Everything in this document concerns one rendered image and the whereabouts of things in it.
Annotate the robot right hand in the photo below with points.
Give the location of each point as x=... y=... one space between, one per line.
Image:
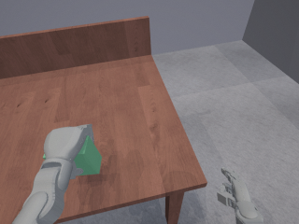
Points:
x=230 y=195

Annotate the sponge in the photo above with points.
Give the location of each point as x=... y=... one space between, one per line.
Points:
x=88 y=159

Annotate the right robot forearm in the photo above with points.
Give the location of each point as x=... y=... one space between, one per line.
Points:
x=247 y=213

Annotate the robot left hand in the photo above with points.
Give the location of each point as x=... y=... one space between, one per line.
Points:
x=66 y=143

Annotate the left robot forearm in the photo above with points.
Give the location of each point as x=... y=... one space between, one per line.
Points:
x=45 y=204

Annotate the table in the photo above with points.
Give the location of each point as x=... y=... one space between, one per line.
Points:
x=101 y=74

